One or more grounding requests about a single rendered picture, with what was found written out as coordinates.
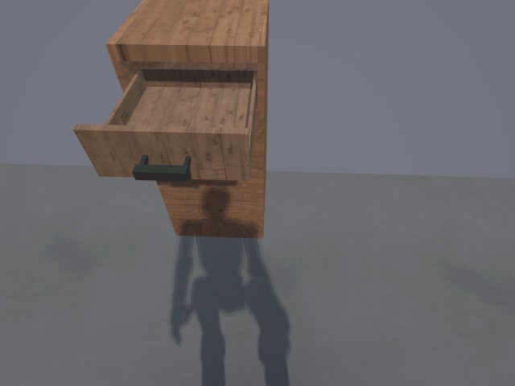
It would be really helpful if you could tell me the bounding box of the cabinet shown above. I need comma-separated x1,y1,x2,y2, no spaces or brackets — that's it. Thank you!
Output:
105,0,269,239

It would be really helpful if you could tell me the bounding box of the drawer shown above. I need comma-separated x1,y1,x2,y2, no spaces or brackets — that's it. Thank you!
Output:
73,68,258,181

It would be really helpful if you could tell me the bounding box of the handle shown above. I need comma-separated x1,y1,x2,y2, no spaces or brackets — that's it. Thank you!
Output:
132,154,191,182

